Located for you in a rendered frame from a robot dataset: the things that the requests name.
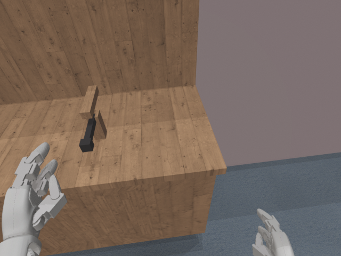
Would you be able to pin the robot right hand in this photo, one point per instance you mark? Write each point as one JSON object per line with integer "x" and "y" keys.
{"x": 277, "y": 242}

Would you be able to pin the counter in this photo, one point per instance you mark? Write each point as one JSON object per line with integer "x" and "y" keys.
{"x": 132, "y": 63}

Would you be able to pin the robot left forearm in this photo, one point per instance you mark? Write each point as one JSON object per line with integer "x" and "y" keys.
{"x": 21, "y": 245}

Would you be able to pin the robot left hand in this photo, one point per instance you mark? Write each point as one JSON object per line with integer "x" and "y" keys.
{"x": 24, "y": 198}

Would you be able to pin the tap lever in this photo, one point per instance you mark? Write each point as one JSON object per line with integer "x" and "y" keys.
{"x": 86, "y": 144}

